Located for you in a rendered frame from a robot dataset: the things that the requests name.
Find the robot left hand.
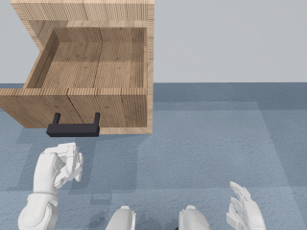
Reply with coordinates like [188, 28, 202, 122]
[33, 142, 83, 195]

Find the right robot thigh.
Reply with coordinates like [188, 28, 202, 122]
[178, 208, 212, 230]

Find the left robot thigh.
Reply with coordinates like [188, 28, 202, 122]
[106, 208, 136, 230]

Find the drawer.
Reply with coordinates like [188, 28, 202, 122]
[0, 27, 148, 128]

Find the handle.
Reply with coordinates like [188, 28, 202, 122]
[46, 112, 101, 138]

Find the robot left forearm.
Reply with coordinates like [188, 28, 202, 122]
[17, 192, 59, 230]

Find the robot right hand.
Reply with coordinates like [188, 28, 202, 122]
[226, 181, 266, 230]

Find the cabinet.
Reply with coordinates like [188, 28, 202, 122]
[11, 0, 154, 134]

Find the robot thigh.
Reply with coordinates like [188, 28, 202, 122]
[106, 208, 136, 230]
[178, 208, 212, 230]

